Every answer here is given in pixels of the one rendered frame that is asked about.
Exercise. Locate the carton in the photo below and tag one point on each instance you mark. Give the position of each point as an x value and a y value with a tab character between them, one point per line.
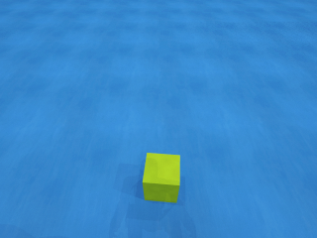
161	180

